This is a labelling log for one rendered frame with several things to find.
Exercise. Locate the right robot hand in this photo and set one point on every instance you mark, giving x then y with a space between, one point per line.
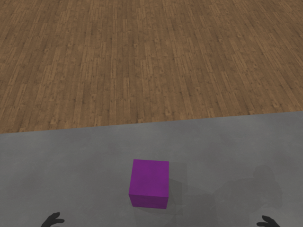
270 222

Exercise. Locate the left robot hand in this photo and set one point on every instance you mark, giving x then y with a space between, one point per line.
52 220

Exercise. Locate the carton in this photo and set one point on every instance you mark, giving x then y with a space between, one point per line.
149 185

